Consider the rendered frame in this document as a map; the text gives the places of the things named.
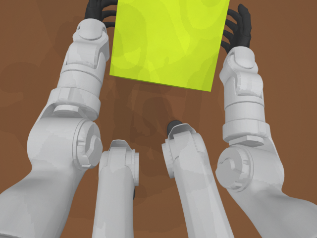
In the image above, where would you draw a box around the robot right hand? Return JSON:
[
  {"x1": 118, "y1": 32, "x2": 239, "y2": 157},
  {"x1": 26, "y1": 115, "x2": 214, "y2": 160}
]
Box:
[{"x1": 220, "y1": 4, "x2": 252, "y2": 54}]

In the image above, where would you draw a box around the left robot upper arm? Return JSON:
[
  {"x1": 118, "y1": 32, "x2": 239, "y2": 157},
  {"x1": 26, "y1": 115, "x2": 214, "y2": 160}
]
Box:
[{"x1": 0, "y1": 117, "x2": 103, "y2": 238}]

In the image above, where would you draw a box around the right robot forearm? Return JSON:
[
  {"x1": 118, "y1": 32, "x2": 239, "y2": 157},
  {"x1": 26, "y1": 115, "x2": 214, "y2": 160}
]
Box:
[{"x1": 219, "y1": 46, "x2": 280, "y2": 159}]

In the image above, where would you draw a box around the robot left hand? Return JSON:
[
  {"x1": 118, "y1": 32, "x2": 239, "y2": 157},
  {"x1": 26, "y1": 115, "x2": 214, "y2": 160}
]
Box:
[{"x1": 84, "y1": 0, "x2": 118, "y2": 28}]

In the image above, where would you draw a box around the robot left shin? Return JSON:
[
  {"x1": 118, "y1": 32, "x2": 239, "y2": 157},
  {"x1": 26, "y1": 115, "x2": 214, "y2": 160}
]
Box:
[{"x1": 99, "y1": 140, "x2": 132, "y2": 174}]

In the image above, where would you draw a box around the left robot forearm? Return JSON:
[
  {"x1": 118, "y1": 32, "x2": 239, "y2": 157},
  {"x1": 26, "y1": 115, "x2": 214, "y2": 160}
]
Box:
[{"x1": 27, "y1": 18, "x2": 109, "y2": 158}]

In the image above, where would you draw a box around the right robot upper arm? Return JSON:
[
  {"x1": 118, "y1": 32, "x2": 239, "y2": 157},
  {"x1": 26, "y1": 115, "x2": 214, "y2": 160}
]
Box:
[{"x1": 215, "y1": 144, "x2": 317, "y2": 238}]

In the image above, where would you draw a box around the right robot foot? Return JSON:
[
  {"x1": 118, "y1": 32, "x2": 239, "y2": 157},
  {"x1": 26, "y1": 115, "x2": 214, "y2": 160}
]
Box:
[{"x1": 167, "y1": 120, "x2": 183, "y2": 136}]

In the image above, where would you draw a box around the carton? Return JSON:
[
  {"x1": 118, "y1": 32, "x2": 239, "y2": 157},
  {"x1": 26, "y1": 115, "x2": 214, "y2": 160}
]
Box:
[{"x1": 109, "y1": 0, "x2": 230, "y2": 92}]

